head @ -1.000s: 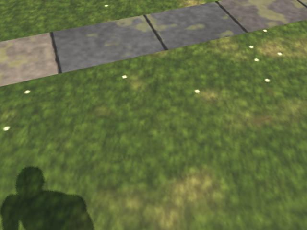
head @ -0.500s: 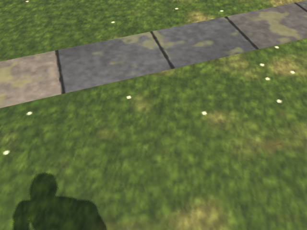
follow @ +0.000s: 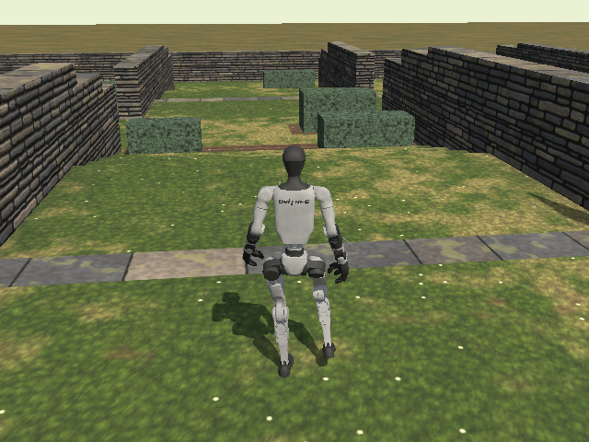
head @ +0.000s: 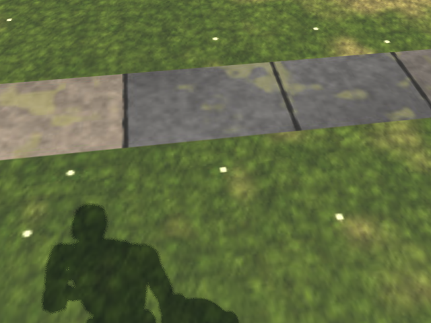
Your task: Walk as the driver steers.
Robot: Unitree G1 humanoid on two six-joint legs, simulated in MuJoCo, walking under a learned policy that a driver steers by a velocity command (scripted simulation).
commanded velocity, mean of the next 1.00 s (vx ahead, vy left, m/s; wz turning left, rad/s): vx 0.14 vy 0.00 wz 0.25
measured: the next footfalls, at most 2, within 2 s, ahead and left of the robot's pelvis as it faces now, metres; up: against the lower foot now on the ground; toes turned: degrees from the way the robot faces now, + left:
right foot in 0.22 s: +0.31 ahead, -0.13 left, +0.00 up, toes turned +13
left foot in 0.66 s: +0.20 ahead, +0.10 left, +0.00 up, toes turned +20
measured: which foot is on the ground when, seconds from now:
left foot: down 0.00-0.22, up 0.24-0.64, down 0.66-1.00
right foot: up 0.00-0.20, down 0.22-0.66, up 0.68-1.00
